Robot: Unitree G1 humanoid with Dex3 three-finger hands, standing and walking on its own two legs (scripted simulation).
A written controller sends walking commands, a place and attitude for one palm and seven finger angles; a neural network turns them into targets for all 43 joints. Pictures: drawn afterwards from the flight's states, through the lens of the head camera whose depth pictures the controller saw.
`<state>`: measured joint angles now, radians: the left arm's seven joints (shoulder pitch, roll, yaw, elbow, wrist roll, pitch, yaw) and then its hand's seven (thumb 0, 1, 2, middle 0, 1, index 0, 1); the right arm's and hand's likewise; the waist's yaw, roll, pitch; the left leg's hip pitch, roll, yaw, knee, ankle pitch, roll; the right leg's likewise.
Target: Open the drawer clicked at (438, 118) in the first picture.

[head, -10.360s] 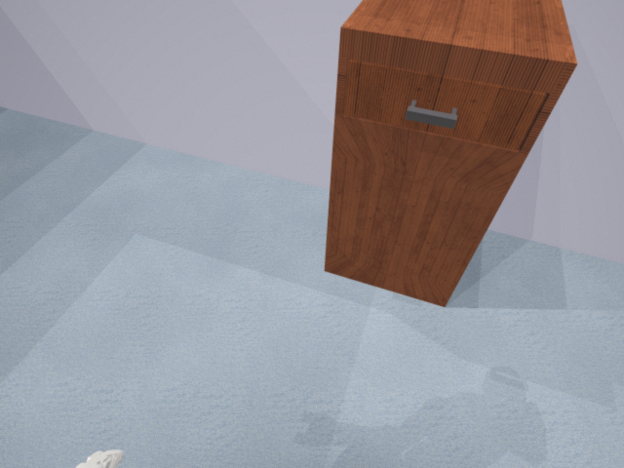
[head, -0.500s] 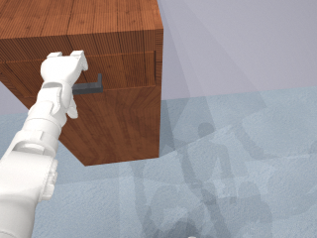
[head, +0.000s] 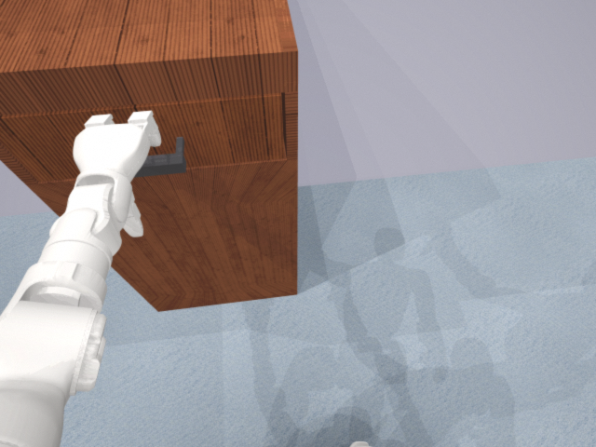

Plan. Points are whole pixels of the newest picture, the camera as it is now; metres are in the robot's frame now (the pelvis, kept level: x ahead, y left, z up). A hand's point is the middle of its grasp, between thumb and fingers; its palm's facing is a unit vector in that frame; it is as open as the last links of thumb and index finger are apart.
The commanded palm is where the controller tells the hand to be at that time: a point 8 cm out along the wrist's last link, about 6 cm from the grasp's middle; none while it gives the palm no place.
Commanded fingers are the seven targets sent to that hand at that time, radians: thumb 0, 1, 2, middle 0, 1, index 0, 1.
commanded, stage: lower the fingers behind the handle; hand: left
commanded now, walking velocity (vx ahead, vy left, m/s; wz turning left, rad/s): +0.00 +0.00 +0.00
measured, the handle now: (149, 155) +0.55 +0.21 +0.03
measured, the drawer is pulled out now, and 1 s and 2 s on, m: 0.00 0.00 0.00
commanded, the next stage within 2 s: close the thumb around the handle in 1.18 s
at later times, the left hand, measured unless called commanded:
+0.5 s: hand (145, 181) +0.49 +0.21 +0.03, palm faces -0.06 +0.01 -1.00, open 13.8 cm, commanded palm +0.48 +0.22 +0.08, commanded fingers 0.00 -0.50 0.30 -0.30 -1.20 -0.30 -1.20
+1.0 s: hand (150, 190) +0.49 +0.21 +0.01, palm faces -0.06 -0.01 -1.00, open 13.8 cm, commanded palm +0.47 +0.23 +0.06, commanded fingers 0.00 -0.50 0.30 -0.30 -1.20 -0.30 -1.20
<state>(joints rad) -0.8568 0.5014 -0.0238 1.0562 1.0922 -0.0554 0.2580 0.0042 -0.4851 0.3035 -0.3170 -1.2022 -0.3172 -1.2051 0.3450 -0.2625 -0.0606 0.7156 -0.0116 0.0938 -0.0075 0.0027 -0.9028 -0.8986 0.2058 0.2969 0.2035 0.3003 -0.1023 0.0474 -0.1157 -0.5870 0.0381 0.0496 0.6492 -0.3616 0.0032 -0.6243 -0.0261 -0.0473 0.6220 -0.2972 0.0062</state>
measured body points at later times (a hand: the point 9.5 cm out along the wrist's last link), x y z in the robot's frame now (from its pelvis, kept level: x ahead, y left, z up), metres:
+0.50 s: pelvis -0.01 +0.00 -0.01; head +0.09 +0.00 +0.43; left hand +0.49 +0.21 +0.08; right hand -0.02 -0.27 -0.14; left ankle -0.04 +0.12 -0.72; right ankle -0.01 -0.13 -0.72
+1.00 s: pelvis -0.02 +0.01 -0.02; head +0.10 +0.01 +0.42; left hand +0.49 +0.21 +0.06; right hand -0.03 -0.26 -0.15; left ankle -0.04 +0.12 -0.72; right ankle -0.01 -0.13 -0.72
